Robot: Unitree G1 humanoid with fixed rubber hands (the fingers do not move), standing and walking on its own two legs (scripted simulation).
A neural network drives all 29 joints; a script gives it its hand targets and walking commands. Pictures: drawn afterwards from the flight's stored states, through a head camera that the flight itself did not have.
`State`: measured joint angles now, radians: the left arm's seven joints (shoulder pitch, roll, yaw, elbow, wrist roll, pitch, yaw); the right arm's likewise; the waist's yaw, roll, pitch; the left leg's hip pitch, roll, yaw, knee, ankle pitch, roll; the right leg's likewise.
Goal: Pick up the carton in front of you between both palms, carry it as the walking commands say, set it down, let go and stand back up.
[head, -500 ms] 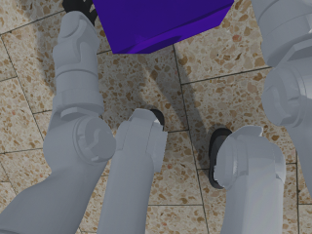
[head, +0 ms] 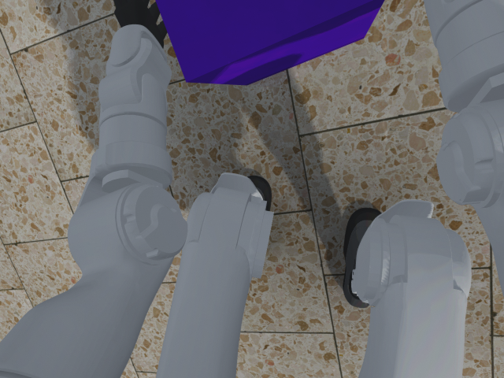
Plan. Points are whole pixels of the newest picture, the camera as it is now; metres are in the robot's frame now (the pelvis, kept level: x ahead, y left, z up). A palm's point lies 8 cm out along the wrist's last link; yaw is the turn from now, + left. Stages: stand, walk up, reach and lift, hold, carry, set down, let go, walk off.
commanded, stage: set down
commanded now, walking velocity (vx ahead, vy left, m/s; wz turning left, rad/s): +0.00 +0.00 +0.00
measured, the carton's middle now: out of the picture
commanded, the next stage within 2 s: let go in 1.22 s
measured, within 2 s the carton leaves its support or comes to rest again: neither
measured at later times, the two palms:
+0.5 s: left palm (74, 10) +0.50 +0.23 -0.09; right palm out of the picture +0.63 -0.11 -0.08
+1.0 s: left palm out of the picture +0.50 +0.23 +0.07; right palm out of the picture +0.64 -0.13 +0.07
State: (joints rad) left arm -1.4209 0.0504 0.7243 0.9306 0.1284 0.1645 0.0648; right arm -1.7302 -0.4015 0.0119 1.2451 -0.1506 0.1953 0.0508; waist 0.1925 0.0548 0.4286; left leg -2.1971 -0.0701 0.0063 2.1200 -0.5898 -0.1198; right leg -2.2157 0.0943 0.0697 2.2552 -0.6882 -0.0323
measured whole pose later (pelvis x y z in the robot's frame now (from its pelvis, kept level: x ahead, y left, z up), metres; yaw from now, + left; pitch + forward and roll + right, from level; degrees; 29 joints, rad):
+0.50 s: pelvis -0.01 +0.01 +0.04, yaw +1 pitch +40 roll +5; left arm -1.38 0.08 0.41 0.76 -0.15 0.23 0.24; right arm -1.83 -0.62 0.21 1.25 0.14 0.26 0.07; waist 0.22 0.01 0.34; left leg -2.17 -0.06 0.01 1.96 -0.49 -0.06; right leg -2.15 0.04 0.04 2.08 -0.63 -0.03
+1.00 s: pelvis +0.00 +0.00 +0.17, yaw -1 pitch +47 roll +4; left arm -1.21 0.01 0.48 0.55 -0.04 0.33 0.21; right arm -1.67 -0.58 0.03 1.13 -0.03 0.33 0.14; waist 0.23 -0.03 0.12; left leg -1.90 -0.03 -0.01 1.47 -0.39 -0.05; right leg -1.90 0.04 0.04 1.58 -0.50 -0.02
